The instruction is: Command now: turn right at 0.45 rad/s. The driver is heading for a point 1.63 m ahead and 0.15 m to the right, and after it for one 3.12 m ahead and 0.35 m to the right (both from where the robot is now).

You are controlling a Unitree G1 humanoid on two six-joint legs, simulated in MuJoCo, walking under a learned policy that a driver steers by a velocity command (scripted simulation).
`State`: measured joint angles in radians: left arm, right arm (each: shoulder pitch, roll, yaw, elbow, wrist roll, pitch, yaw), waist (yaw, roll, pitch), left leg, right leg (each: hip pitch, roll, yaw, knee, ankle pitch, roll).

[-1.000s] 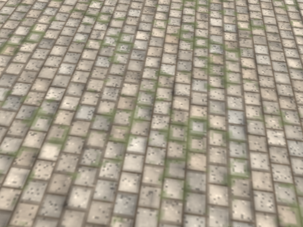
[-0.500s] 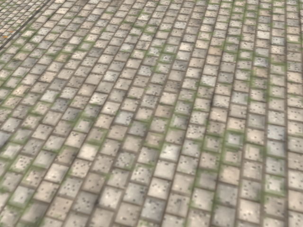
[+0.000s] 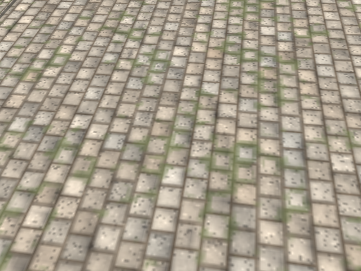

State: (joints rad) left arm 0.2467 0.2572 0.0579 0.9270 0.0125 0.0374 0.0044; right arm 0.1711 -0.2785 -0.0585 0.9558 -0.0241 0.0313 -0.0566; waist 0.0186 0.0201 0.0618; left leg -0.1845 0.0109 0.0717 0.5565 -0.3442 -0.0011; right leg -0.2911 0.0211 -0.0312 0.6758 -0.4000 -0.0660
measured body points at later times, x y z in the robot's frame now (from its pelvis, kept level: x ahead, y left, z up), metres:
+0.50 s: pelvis +0.00 -0.01 +0.01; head +0.04 -0.02 +0.46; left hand +0.14 +0.25 -0.11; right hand +0.06 -0.31 -0.11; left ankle +0.04 +0.12 -0.69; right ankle +0.01 -0.08 -0.73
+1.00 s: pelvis +0.02 +0.02 +0.02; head +0.03 +0.01 +0.46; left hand +0.16 +0.25 -0.13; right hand +0.01 -0.25 -0.12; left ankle +0.05 +0.11 -0.73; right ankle -0.06 -0.09 -0.73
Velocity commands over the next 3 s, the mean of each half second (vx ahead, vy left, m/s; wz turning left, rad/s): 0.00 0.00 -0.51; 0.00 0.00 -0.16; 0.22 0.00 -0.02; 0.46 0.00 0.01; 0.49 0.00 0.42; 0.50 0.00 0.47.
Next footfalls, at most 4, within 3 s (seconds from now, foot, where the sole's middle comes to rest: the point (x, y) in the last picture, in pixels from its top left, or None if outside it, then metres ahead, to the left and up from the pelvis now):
0.62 left None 0.08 0.10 -0.77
0.92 right None -0.02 -0.10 -0.77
1.86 right None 0.43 -0.16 -0.77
2.40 left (222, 205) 0.75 -0.09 -0.77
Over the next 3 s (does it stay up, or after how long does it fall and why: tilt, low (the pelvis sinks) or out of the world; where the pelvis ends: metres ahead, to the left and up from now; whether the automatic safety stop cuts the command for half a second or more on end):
stays up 0.95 -0.16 -0.01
